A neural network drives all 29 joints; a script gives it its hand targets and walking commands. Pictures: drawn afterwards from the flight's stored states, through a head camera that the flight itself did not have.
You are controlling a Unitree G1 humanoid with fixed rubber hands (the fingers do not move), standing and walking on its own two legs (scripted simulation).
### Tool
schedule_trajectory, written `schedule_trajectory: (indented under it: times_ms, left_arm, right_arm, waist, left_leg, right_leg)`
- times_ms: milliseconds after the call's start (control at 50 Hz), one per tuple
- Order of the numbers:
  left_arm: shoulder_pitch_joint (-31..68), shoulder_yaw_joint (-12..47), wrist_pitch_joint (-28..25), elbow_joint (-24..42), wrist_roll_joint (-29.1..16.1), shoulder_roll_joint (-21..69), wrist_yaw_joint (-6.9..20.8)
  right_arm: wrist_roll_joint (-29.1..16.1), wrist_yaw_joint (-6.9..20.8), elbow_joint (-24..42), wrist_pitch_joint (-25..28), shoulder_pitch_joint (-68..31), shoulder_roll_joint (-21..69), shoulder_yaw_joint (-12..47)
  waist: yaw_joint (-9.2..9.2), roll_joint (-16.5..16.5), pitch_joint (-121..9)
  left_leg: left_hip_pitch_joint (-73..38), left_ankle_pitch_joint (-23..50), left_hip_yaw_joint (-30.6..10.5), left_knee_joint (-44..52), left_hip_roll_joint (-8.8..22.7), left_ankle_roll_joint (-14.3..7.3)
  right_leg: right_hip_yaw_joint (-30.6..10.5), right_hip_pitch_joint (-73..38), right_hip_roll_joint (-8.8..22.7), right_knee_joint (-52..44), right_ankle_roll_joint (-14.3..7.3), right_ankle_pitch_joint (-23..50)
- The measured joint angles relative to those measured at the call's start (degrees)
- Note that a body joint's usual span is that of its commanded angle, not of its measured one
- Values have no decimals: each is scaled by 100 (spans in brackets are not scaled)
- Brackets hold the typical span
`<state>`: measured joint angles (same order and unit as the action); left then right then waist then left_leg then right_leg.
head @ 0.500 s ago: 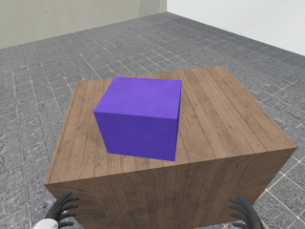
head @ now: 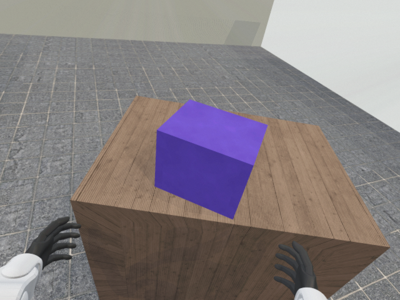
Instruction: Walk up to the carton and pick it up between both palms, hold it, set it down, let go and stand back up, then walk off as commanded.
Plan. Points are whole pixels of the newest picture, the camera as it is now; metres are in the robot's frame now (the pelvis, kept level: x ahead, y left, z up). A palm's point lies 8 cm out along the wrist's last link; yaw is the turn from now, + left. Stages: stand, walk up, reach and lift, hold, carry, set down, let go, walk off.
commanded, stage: reach and lift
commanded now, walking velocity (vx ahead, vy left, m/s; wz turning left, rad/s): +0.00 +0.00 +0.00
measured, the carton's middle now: (210, 156) +0.49 -0.01 +0.05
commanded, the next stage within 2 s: none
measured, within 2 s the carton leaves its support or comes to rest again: neither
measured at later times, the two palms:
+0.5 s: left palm (44, 240) +0.21 +0.29 +0.04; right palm (308, 296) +0.14 -0.16 +0.07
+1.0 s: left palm (68, 184) +0.29 +0.27 +0.10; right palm (300, 245) +0.21 -0.16 +0.10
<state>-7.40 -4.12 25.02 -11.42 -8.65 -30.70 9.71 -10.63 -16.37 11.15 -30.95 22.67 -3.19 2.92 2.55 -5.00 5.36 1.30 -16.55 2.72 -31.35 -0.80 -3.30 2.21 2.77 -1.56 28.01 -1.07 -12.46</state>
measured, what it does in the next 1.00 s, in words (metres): shifts its weight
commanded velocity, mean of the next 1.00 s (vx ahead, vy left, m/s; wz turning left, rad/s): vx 0.00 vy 0.00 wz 0.00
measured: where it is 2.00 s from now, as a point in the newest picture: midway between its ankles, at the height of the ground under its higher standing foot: outside the picture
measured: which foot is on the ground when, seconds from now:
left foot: down 0.00-1.00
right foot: down 0.00-1.00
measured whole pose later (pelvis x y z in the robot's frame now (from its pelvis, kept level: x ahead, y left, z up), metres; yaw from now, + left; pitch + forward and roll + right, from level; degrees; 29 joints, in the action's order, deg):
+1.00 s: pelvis +0.04 +0.06 +0.01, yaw -6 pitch -7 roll -3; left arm -10.6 -3.4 24.3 16.5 -20.3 -30.8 7.9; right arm -16.5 -16.8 26.5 -27.0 21.0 -7.8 -2.6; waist 0.7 0.3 5.8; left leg 1.9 -17.2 9.3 -25.1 -1.8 -6.3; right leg -4.1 -4.2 -0.5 16.6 1.0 -14.1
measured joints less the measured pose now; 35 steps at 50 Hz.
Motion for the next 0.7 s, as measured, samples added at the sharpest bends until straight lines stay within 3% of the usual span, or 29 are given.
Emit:
schedule_trajectory:
  times_ms: [80, 120, 180, 240, 380, 560, 620, 700]
  left_arm:
    - [-525, 276, -267, 346, 104, 265, 123]
    - [-896, 371, -472, 578, -155, 400, 185]
    - [-1255, 274, -751, 983, -577, 379, 229]
    - [-1221, 94, -817, 1176, -541, 569, 185]
    - [-1740, -109, -1198, 2279, -577, 303, 1]
    - [-2148, 96, -1856, 2815, -936, -108, -176]
    - [-2054, 162, -1959, 2902, -971, -245, -192]
    - [-1724, 239, -1732, 2853, -1028, -379, -237]
  right_arm:
    - [16, 105, 101, -44, -118, -175, -137]
    - [88, 128, 181, -9, 3, -234, -242]
    - [276, 16, 516, 110, 177, -32, -460]
    - [243, -119, 757, 291, 428, -34, -492]
    - [-66, 66, 1124, 953, 1479, -78, -96]
    - [-38, 104, 1823, 2211, 1967, -15, -111]
    - [-81, 120, 1831, 2288, 1766, 21, -18]
    - [-137, 125, 1525, 1965, 1222, 3, -22]
  waist:
    - [-5, 848, 15]
    - [-31, 1021, -244]
    - [-15, 651, -502]
    - [-36, 563, -281]
    - [59, 353, 188]
    - [216, 230, 328]
    - [257, 151, 323]
    - [239, 105, 275]
  left_leg:
    - [-30, -287, 142, -282, 457, -70]
    - [-1, -289, 221, -172, 462, -98]
    - [164, -197, 443, 46, 53, -162]
    - [44, -59, 452, 327, -53, -202]
    - [73, 87, 526, 647, -61, -193]
    - [363, 55, 570, 596, -35, -230]
    - [357, 31, 536, 571, -43, -234]
    - [295, -9, 488, 539, -60, -232]
  right_leg:
    - [-160, -408, -463, 57, 111, 162]
    - [-185, -587, -454, -47, 61, 68]
    - [-399, -656, -43, -506, 107, -590]
    - [-406, -645, 50, -524, 231, -454]
    - [-491, -620, 55, -911, 242, -213]
    - [-539, -409, 39, -1066, 266, -109]
    - [-504, -444, 42, -1077, 227, -123]
    - [-456, -537, 49, -1079, 136, -160]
